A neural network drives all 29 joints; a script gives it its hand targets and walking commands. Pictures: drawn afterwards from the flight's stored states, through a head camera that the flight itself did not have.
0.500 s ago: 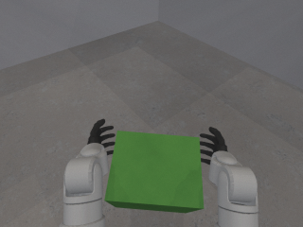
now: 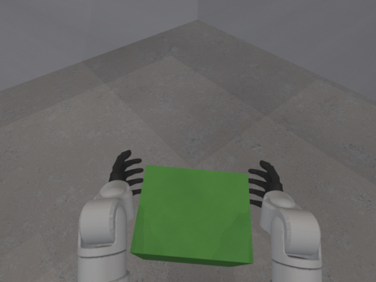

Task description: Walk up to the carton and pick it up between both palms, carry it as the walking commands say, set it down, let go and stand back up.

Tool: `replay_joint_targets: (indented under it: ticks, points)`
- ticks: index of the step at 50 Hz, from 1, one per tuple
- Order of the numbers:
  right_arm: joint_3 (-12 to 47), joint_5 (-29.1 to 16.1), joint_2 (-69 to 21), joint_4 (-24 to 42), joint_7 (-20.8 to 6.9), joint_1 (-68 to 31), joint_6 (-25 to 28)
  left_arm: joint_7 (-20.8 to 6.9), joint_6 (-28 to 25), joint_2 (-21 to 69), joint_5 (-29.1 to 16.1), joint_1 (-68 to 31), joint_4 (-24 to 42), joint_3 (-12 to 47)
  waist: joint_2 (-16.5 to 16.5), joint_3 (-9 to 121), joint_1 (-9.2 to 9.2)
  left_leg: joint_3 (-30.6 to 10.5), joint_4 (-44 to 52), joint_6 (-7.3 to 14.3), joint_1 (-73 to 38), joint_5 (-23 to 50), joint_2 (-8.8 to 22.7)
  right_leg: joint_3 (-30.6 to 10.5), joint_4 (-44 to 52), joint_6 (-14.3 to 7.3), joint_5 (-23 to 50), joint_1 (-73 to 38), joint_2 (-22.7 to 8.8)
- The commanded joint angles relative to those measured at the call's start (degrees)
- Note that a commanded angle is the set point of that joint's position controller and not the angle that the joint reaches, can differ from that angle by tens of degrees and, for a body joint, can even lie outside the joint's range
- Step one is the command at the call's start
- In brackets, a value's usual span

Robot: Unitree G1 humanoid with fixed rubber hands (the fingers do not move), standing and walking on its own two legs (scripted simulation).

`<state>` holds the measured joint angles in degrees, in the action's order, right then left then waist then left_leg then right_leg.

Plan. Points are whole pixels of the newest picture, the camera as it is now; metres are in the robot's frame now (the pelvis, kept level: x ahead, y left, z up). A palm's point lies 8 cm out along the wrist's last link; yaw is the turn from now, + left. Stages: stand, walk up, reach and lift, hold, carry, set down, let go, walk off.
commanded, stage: carry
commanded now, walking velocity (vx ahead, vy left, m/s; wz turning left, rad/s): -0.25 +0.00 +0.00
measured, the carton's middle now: (191, 220) +0.28 +0.00 -0.03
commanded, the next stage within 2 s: none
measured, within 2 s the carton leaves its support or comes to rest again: neither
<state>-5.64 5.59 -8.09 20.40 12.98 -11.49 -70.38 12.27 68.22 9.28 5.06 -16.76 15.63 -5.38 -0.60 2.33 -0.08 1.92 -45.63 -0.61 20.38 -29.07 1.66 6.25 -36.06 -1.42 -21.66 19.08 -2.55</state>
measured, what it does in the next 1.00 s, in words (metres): steps on the spot: left foot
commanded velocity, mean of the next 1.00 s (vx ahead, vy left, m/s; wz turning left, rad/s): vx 0.06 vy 0.00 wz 0.00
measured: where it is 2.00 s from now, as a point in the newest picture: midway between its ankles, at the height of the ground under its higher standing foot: outside the picture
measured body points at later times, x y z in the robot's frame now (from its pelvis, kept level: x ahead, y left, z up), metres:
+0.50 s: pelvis +0.04 +0.01 +0.00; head +0.07 +0.00 +0.45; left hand +0.34 +0.14 +0.09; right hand +0.33 -0.15 +0.08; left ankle +0.00 +0.14 -0.72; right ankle +0.02 -0.10 -0.73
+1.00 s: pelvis +0.10 +0.02 +0.01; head +0.10 +0.03 +0.46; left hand +0.40 +0.17 +0.10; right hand +0.39 -0.12 +0.08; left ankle +0.01 +0.14 -0.71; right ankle +0.02 -0.09 -0.71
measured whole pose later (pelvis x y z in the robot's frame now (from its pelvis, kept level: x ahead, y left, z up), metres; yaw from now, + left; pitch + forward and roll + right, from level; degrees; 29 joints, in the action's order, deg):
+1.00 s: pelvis +0.10 +0.02 +0.01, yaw +0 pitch +7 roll -1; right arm -4.5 5.6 -8.0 14.6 11.5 -10.6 -64.8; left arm 10.2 62.5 8.5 7.1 -13.7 14.8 -5.2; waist -0.4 8.3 -0.1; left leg 2.0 -35.5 -0.5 17.3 -20.1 2.5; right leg 6.6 -34.1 -0.7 -17.9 17.7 -1.7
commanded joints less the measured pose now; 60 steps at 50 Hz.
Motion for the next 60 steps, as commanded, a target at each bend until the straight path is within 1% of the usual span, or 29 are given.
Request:
replay_joint_targets:
  ticks: [1, 5, 7, 8, 9, 10, 14, 17, 19, 20, 21, 24, 26, 28, 30, 33, 36, 38, 41, 47, 49, 50, 51, 52, 54, 55, 57, 58, 60]
  points:
    - [41.30, -24.12, -59.04, 15.38, -13.78, -29.53, 2.04, -13.44, 0.10, 58.15, -19.30, -13.82, 12.26, 33.49, 13.21, 17.18, 1.21, 4.34, -1.56, 0.21, 13.01, -0.65, -2.06, -10.53, 2.47, -5.34, 86.66, -28.43, -14.69]
    - [39.50, -22.20, -58.08, 11.75, -13.87, -22.34, 0.63, -13.29, 1.38, 57.26, -18.71, -8.93, 10.88, 33.92, 13.41, 17.56, 0.77, 7.54, 13.67, -0.13, 5.70, 15.17, -2.06, -5.80, -1.91, -2.78, 80.49, -24.55, -10.88]
    - [38.02, -22.27, -57.33, 10.94, -14.18, -21.65, 0.31, -12.92, 1.30, 56.62, -19.06, -9.35, 12.29, 34.25, 7.54, 22.98, 0.14, 4.49, 18.67, 0.64, -9.80, 46.18, 2.77, -2.75, -8.82, 0.74, 64.61, -15.86, -7.74]
    - [37.18, -22.43, -57.12, 10.54, -14.31, -22.18, 0.48, -12.83, 1.45, 56.17, -18.90, -10.62, 12.61, 34.78, -2.09, 23.99, -0.07, -4.41, 13.59, 4.21, -22.95, 81.41, 10.85, -1.30, -13.76, 3.02, 38.33, -1.31, -3.95]
    - [36.24, -22.62, -57.55, 10.02, -14.55, -22.52, 0.87, -12.83, 1.41, 56.55, -19.35, -13.64, 14.01, 35.92, -17.63, 22.70, -0.38, -15.78, 11.71, 11.22, -30.29, 112.72, 20.82, 0.79, -20.83, 4.69, -10.75, 11.93, 2.70]
    - [36.43, -22.70, -58.05, 12.02, -14.81, -25.11, 1.39, -12.95, 1.16, 57.87, -19.47, -14.46, 14.02, 36.99, -17.17, 21.69, -0.40, -13.09, 13.15, 12.34, -26.93, 103.42, 20.98, -3.54, -21.52, 3.59, -16.31, 10.60, 1.42]
    - [36.23, -21.78, -57.75, 10.95, -15.39, -20.94, 1.10, -12.67, 1.33, 58.99, -20.39, -13.16, 13.97, 37.40, -14.29, 18.02, -0.08, -6.74, 11.31, 8.09, -27.07, 90.82, 14.36, 0.53, -6.61, 4.37, -10.09, 13.90, 2.56]
    - [36.99, -21.47, -57.70, 11.79, -15.13, -20.55, 1.24, -13.05, 1.03, 58.95, -20.57, -14.10, 14.62, 37.21, -8.76, 23.42, 0.26, -2.24, 5.22, 3.57, -20.88, 73.29, 11.09, 0.02, 12.02, 4.70, 21.48, -3.28, -1.36]
    - [38.45, -21.96, -58.12, 12.29, -14.84, -20.74, 1.08, -13.58, 0.66, 57.94, -19.87, -11.51, 13.51, 35.41, 9.63, 25.54, 0.23, 1.24, -1.68, 0.28, 0.09, 22.85, 3.38, -13.44, 4.98, -1.71, 78.11, -24.34, -14.04]
    - [39.44, -23.39, -58.67, 13.81, -14.84, -24.15, 1.31, -13.66, 0.31, 59.22, -19.12, -11.00, 12.02, 35.19, 15.18, 24.81, 0.62, 0.72, 1.59, 0.59, 5.31, -3.98, 0.07, -16.33, 4.65, -5.85, 86.01, -28.36, -17.25]
    - [40.13, -23.26, -58.80, 12.19, -14.76, -22.46, 0.86, -14.08, 0.48, 58.27, -19.31, -10.81, 12.90, 35.36, 14.13, 24.40, 0.95, 0.02, 3.37, 1.39, 4.89, -6.52, -0.84, -16.31, 7.23, -7.40, 70.14, -27.64, -16.38]
    - [38.23, -20.78, -55.02, 7.22, -14.88, -26.39, 1.61, -14.57, 0.14, 54.30, -16.71, -12.04, 6.50, 31.43, 9.57, 19.72, 0.09, 3.95, 17.65, 1.76, -6.14, 7.34, -0.66, -8.76, 11.74, -4.84, 21.84, -13.52, -9.92]
    - [39.70, -21.85, -56.86, 10.37, -14.73, -23.15, 1.06, -14.48, 0.76, 55.34, -18.37, -8.49, 9.88, 33.67, 8.81, 21.90, 0.39, 3.70, 15.25, 2.66, -11.47, 12.50, 0.39, -6.73, 10.91, -2.86, 12.08, -10.48, -6.39]
    - [38.87, -21.85, -55.96, 9.58, -14.73, -23.12, 0.70, -14.12, 1.21, 55.17, -17.69, -9.16, 9.45, 34.19, 0.87, 21.22, 0.32, -1.15, 18.32, 3.90, -14.53, 11.45, 3.78, -5.61, 9.51, -2.24, 2.11, -6.91, -5.16]
    - [37.25, -21.20, -54.57, 7.67, -14.62, -22.76, 0.46, -13.86, 1.46, 54.95, -17.42, -10.83, 8.30, 34.28, -5.59, 20.47, 0.37, -5.64, 20.10, 5.22, -16.21, 16.13, 7.46, -3.37, 5.53, -1.19, 3.25, -4.28, -3.69]
    - [36.03, -19.90, -52.76, 5.37, -14.27, -20.11, 0.32, -13.63, 1.91, 52.74, -16.97, -9.45, 6.73, 33.56, -4.21, 20.72, 0.41, -4.36, 16.63, 5.87, -17.93, 28.05, 8.09, -1.88, 5.47, 0.13, 10.47, -5.21, -3.41]
    - [29.31, -14.88, -47.67, -7.57, -14.43, -16.39, 2.38, -13.55, -0.53, 47.05, -13.27, -9.24, -3.10, 28.55, 0.99, 21.72, 0.64, 1.52, 7.34, 2.74, -9.98, 37.38, 3.63, -5.21, 3.84, -2.22, 38.24, -14.62, -5.71]
    - [31.20, -16.60, -49.48, -2.57, -14.57, -19.91, 4.29, -13.86, -2.08, 49.72, -14.44, -10.23, -0.89, 30.25, 5.42, 22.23, 0.76, 2.61, 7.87, 2.30, -5.42, 30.03, 1.89, -6.75, 2.29, -3.30, 54.39, -19.56, -7.58]
    - [30.12, -16.21, -48.48, -1.94, -14.26, -21.62, 7.41, -14.10, -4.31, 50.61, -13.33, -8.26, -5.23, 28.87, 3.17, 23.88, 0.58, 3.83, 10.60, 1.71, -5.98, 39.29, 1.29, -5.01, -2.52, -2.50, 64.87, -21.94, -6.44]
    - [35.63, -19.64, -52.77, 8.19, -13.62, -23.60, 10.15, -13.73, -6.86, 54.89, -16.14, -8.15, 3.58, 34.17, -10.87, 23.19, 0.09, -3.69, 8.74, 5.31, -29.45, 85.40, 7.94, 2.71, 4.94, 2.06, 14.85, 1.18, 1.98]
    - [33.05, -17.88, -50.77, 4.35, -13.31, -21.16, 10.14, -13.93, -6.66, 53.07, -14.90, -6.81, 0.28, 32.15, -5.01, 24.23, 0.79, 0.70, 1.33, 3.58, -19.52, 76.49, 4.41, 0.87, 9.14, 0.72, 33.78, -10.94, 1.10]
    - [27.45, -13.63, -45.64, -8.62, -13.35, -17.18, 10.73, -13.91, -7.74, 46.45, -10.57, -4.35, -10.21, 25.59, 2.46, 23.01, 1.32, 3.32, -2.66, 1.82, -7.89, 59.01, 1.37, -1.72, 8.14, -0.36, 54.73, -21.34, -1.56]
    - [35.21, -19.27, -52.43, 7.64, -13.04, -20.59, 10.06, -13.98, -7.05, 54.49, -16.03, -5.83, 3.61, 33.57, 8.98, 20.78, 1.64, 5.10, -0.83, 1.18, 8.27, 25.80, -1.87, -7.87, 3.76, -4.00, 75.80, -33.68, -7.09]
    - [31.99, -16.85, -49.23, -0.30, -13.14, -18.72, 10.03, -13.84, -7.34, 50.35, -13.60, -6.31, -1.96, 30.22, 13.28, 17.18, 1.75, 5.71, 3.86, 1.34, 18.57, -2.12, -3.77, -10.64, 2.56, -6.97, 87.52, -38.89, -11.84]
    - [32.94, -17.24, -48.16, 0.93, -13.39, -21.17, 10.55, -13.92, -7.56, 50.15, -12.37, -4.95, -3.45, 28.88, 10.16, 14.72, 1.63, 6.17, 16.56, 1.59, 13.43, 0.79, -3.33, -7.86, 2.62, -6.76, 79.01, -33.62, -11.24]
    - [35.68, -18.95, -51.15, 5.64, -13.44, -20.67, 9.45, -13.72, -6.54, 52.82, -14.43, -5.59, 2.20, 32.59, 6.75, 14.20, 0.28, 5.68, 24.48, 1.79, 2.69, 14.22, -1.93, -3.44, 0.92, -4.31, 66.99, -24.85, -8.59]
    - [29.99, -14.93, -46.75, -4.09, -13.84, -19.88, 10.99, -13.86, -7.90, 46.83, -10.97, -4.23, -6.90, 28.05, -2.85, 19.31, -0.18, -2.83, 18.49, 4.18, -21.92, 63.37, 5.72, -0.04, -5.70, 0.90, 29.22, -5.53, -2.09]
    - [32.12, -16.88, -48.63, 2.43, -13.57, -22.31, 11.10, -13.84, -7.42, 50.63, -13.65, -6.51, -1.75, 32.14, -9.16, 19.74, 0.32, -7.28, 13.63, 7.15, -27.75, 84.13, 10.53, 1.06, -3.81, 1.78, 5.43, 2.13, 0.83]
    - [31.07, -16.35, -49.26, 1.68, -13.44, -22.93, 10.46, -13.77, -6.65, 50.45, -14.32, -10.47, 0.18, 33.28, -13.52, 19.04, 0.12, -8.00, 12.28, 9.67, -28.84, 82.43, 12.15, 0.81, 4.74, 2.27, -3.90, 5.12, 0.96]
